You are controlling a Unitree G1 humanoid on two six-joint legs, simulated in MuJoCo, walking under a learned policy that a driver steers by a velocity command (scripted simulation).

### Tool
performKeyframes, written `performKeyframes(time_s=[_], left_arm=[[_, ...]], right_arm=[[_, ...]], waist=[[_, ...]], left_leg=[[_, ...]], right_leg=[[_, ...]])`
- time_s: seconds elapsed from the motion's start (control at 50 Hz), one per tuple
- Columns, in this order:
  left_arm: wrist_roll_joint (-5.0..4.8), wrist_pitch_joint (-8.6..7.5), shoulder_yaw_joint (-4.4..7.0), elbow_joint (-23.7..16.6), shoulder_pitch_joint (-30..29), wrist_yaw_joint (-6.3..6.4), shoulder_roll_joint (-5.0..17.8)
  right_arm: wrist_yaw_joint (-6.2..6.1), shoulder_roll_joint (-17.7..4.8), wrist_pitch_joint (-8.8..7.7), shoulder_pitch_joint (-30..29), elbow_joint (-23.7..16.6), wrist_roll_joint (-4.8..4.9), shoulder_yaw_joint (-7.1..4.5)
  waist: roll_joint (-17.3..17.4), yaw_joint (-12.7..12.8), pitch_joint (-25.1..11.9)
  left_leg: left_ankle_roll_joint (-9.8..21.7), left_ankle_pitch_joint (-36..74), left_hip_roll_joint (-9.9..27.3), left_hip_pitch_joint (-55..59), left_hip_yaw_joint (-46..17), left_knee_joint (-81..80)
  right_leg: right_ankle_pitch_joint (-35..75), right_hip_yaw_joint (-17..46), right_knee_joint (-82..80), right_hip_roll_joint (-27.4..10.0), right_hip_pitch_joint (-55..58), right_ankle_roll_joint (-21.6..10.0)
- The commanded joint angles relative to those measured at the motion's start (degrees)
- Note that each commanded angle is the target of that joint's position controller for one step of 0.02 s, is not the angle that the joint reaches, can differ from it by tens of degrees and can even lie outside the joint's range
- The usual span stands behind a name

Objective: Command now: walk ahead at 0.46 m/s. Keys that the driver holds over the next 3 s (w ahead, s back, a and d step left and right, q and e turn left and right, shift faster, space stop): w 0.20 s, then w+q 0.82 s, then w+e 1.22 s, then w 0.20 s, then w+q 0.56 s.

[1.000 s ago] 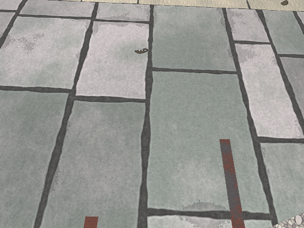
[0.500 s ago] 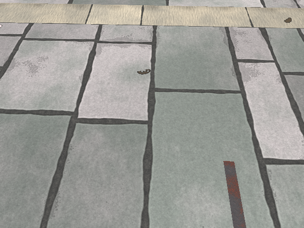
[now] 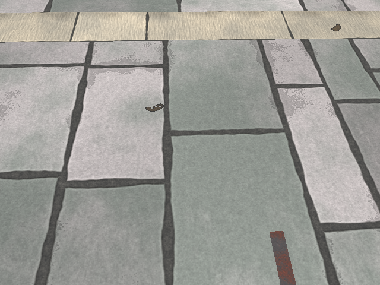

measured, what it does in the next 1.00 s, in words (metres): walks ahead, turning left: right foot, then left foot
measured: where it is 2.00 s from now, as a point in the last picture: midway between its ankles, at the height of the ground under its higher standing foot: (130, 144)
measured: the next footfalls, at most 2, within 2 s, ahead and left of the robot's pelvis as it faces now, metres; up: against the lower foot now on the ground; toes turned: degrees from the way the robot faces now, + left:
right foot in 0.14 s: +0.28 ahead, -0.14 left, +0.00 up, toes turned -3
left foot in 0.72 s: +0.56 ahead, +0.12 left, +0.00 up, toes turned +18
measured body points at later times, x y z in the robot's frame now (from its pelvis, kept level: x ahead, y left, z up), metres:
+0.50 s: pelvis +0.28 -0.06 +0.00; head +0.29 -0.05 +0.45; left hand +0.26 +0.20 -0.14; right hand +0.44 -0.31 -0.12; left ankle +0.44 +0.14 -0.66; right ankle +0.24 -0.14 -0.74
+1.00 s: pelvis +0.57 +0.05 +0.01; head +0.59 +0.08 +0.45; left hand +0.64 +0.37 -0.09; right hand +0.73 -0.18 -0.11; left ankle +0.52 +0.11 -0.74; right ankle +0.76 -0.09 -0.67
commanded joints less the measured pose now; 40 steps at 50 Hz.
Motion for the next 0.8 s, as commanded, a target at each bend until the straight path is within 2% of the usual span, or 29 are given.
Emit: performKeyframes(time_s=[0.02,0.06,0.1,0.12,0.14,0.16,0.18,0.2,0.22,0.24,0.26,0.28,0.3,0.32,0.36,0.42,0.48,0.54,0.6,0.62,0.66,0.68,0.7,0.72,0.74,0.76,0.78,0.8], left_arm=[[-0.31,-0.82,-0.43,-5.6,-9.2,-0.97,2.2],[-0.32,-1.15,-0.22,-6.4,-9.5,-1.58,3.4],[-0.15,-1.35,1.04,-5.5,-3.9,-1.63,6.2],[-0.14,-1.25,2.35,-3.0,4.7,-1.35,8.3],[0.0,-1.02,3.6,0.0,15.7,-0.85,11.1],[1.58,-0.7,4.78,1.6,24.3,-0.43,16.6],[1.49,-0.63,3.52,2.0,24.3,-0.63,13.9],[0.72,-0.99,2.38,1.4,18.5,-0.8,10.3],[0.7,-1.24,1.53,-0.1,12.9,-0.78,7.5],[1.28,-1.7,0.96,-0.5,8.7,-1.06,5.8],[1.83,-2.25,0.44,-0.4,6.6,-1.33,4.0],[2.2,-2.38,0.26,0.2,6.3,-1.5,3.3],[2.28,-2.5,0.31,1.0,7.3,-1.41,3.3],[2.34,-2.61,0.45,1.7,8.4,-1.09,4.1],[2.62,-2.74,0.87,2.4,10.0,-0.14,6.1],[2.75,-2.6,0.95,3.0,12.5,1.04,6.8],[2.52,-2.43,0.78,2.9,13.7,1.84,7.3],[2.11,-1.78,0.91,4.0,17.8,2.3,7.9],[1.63,-0.4,1.35,4.6,20.6,2.39,8.8],[1.41,0.09,1.54,4.5,20.7,2.45,9.3],[1.09,0.82,2.0,3.4,18.7,2.74,10.8],[0.97,1.19,2.27,2.8,17.9,3.0,11.8],[0.95,1.63,2.42,2.2,16.9,3.18,12.5],[0.75,1.64,2.2,1.4,15.9,3.22,12.4],[2.39,0.73,1.06,-0.3,17.3,2.9,9.0],[1.82,-1.85,-1.05,-3.2,20.6,1.59,2.4],[-0.51,-4.28,0.25,-4.7,12.5,0.72,8.0],[-1.6,-5.19,0.41,-6.0,9.0,0.44,8.7]], right_arm=[[-0.42,-9.7,-0.31,2.6,-1.0,0.68,-2.1],[-0.45,-10.2,0.06,2.2,-0.9,0.76,-2.56],[-0.45,-11.7,0.52,0.5,-1.5,0.56,-3.14],[-0.42,-11.5,0.95,-0.6,-1.8,0.36,-3.07],[-0.31,-10.5,1.1,-1.6,-2.8,-0.08,-2.54],[0.3,-4.0,0.31,4.3,-3.8,-0.23,-0.82],[0.81,-2.9,-1.48,4.5,-3.2,0.89,-0.27],[1.01,-7.9,-2.58,-1.3,-5.0,2.38,-1.69],[0.7,-9.4,-2.93,-5.7,-6.3,3.03,-1.98],[0.06,-9.1,-2.59,-7.5,-6.4,2.54,-2.37],[-0.43,-8.4,-1.53,-6.5,-6.0,1.89,-2.93],[-0.51,-6.9,-0.43,-4.5,-5.5,1.87,-2.92],[-0.6,-5.5,0.43,-3.5,-5.2,1.98,-2.9],[-0.71,-5.2,1.06,-4.0,-5.5,2.0,-3.0],[-0.89,-6.2,1.68,-8.0,-7.2,1.72,-3.5],[-0.3,-6.6,1.38,-12.7,-8.9,1.15,-3.98],[0.8,-6.0,0.97,-17.6,-10.6,0.96,-3.73],[1.87,-4.6,0.96,-23.7,-13.2,0.84,-2.81],[3.07,-4.1,0.97,-28.1,-16.5,0.94,-2.23],[3.49,-4.3,0.97,-28.9,-17.5,1.03,-2.2],[4.22,-5.7,1.04,-27.4,-18.9,1.17,-2.76],[4.39,-7.2,1.18,-24.5,-18.9,1.22,-3.48],[4.4,-9.7,1.24,-17.7,-17.7,1.45,-4.76],[3.7,-13.6,1.34,-8.1,-15.6,1.6,-6.84],[2.19,-19.6,1.9,-1.2,-14.1,1.53,-8.41],[2.39,-21.7,1.28,-2.7,-15.8,1.13,-8.2],[2.41,-16.6,1.07,-1.1,-15.6,0.41,-6.76],[2.18,-13.5,0.63,-3.8,-15.8,0.42,-6.05]], waist=[[5.9,0.6,8.6],[6.0,1.8,7.7],[8.1,5.7,2.7],[8.4,10.1,-2.4],[7.4,14.8,-9.0],[-6.0,12.7,-19.2],[-11.9,12.1,-24.3],[-9.0,11.3,-14.8],[-4.5,9.7,-8.3],[-0.1,7.4,-4.6],[-0.7,5.0,-2.9],[-2.3,3.6,-2.4],[-2.7,3.2,-1.6],[-2.8,2.9,-0.3],[-2.1,3.1,1.8],[-1.0,4.1,2.7],[-0.7,5.4,3.5],[0.4,7.9,5.5],[0.7,9.3,6.8],[0.3,9.1,6.7],[-2.0,6.9,4.4],[-3.7,4.9,1.7],[-4.5,1.0,-2.3],[-3.1,-4.1,-7.4],[7.8,-4.2,-13.3],[16.9,1.3,-21.0],[9.1,-2.6,-19.7],[7.2,-1.9,-12.5]], left_leg=[[8.0,19.0,15.8,-4.6,-6.5,-4.2],[7.2,24.7,17.1,-0.5,-5.8,-1.2],[5.9,43.6,17.1,1.4,-4.5,6.6],[4.6,51.5,15.1,-0.4,-2.8,16.5],[2.7,45.3,12.5,-10.5,-1.5,31.0],[-1.1,17.5,3.2,-32.8,0.0,55.1],[-0.9,-14.4,-1.4,-41.1,-8.8,67.1],[0.4,-12.3,2.5,-46.9,-10.3,71.1],[1.3,-7.1,5.8,-46.6,-8.5,69.7],[1.5,-2.4,8.5,-43.4,-7.7,65.8],[1.8,0.2,10.4,-39.4,-8.2,62.4],[2.0,1.2,11.1,-36.3,-8.7,60.7],[2.0,1.4,11.3,-35.3,-8.7,59.3],[1.7,2.5,11.3,-36.2,-8.7,58.1],[1.1,7.6,11.2,-41.3,-10.0,54.3],[0.4,16.7,9.9,-46.9,-11.3,45.9],[0.1,23.6,8.9,-46.1,-7.9,37.2],[0.4,24.2,8.6,-47.8,-4.9,31.2],[1.3,18.7,8.0,-51.0,-2.3,27.6],[1.8,15.7,7.5,-50.7,-1.1,26.9],[3.6,9.5,4.4,-44.0,2.8,26.0],[4.7,6.6,2.1,-38.3,4.8,26.5],[6.3,5.7,-0.5,-29.1,5.7,25.5],[8.8,9.6,-1.8,-13.6,3.5,20.9],[13.0,11.1,10.5,3.9,-15.7,20.8],[25.1,2.1,22.8,19.6,-50.3,10.0],[21.2,2.3,21.1,19.9,-47.4,6.3],[18.5,6.5,19.0,13.4,-37.5,6.7]], right_leg=[[2.4,-0.9,-5.2,1.3,-0.4,-1.0],[-0.2,-0.9,-7.3,1.9,1.0,-2.7],[-3.5,-3.0,-7.4,5.0,11.0,-4.6],[-4.2,-4.3,-7.4,7.0,22.0,-6.1],[-4.7,0.4,-5.8,3.1,39.1,-8.5],[-16.3,26.5,-9.3,-12.7,61.4,-16.8],[-22.7,46.5,-21.2,-18.3,63.6,-19.7],[-24.2,39.3,-22.5,-15.7,56.3,-16.0],[-19.7,29.2,-23.5,-14.1,46.1,-13.6],[-14.5,22.3,-25.4,-12.2,36.7,-12.0],[-11.3,16.8,-27.1,-9.9,30.7,-10.4],[-10.8,13.5,-28.6,-8.8,27.0,-9.9],[-10.1,11.0,-29.9,-8.3,24.7,-10.1],[-9.2,8.7,-31.2,-8.1,23.4,-10.3],[-7.7,5.9,-32.8,-8.4,23.9,-10.4],[-3.4,1.9,-33.0,-8.3,28.0,-9.4],[-1.0,-3.2,-33.5,-7.4,30.0,-7.8],[1.3,-6.1,-32.8,-8.7,35.5,-7.3],[6.7,-8.0,-29.0,-10.9,43.5,-7.2],[10.4,-8.6,-27.2,-11.6,45.2,-7.0],[28.7,-10.8,-20.9,-11.8,45.9,-5.8],[39.7,-11.6,-15.4,-11.7,45.8,-5.1],[46.1,-12.4,-5.9,-10.9,44.1,-4.2],[40.8,-13.4,7.6,-8.4,36.9,-2.0],[7.5,-13.1,27.0,-4.1,19.9,0.5],[-33.5,-1.8,44.6,8.7,-1.7,2.9],[-31.1,6.9,46.3,5.5,-8.3,0.8],[-26.1,6.1,43.1,2.9,-10.9,-0.6]])
Over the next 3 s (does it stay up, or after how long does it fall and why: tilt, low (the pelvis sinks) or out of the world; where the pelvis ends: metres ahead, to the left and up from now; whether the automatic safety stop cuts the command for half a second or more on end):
stays up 1.71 0.15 0.00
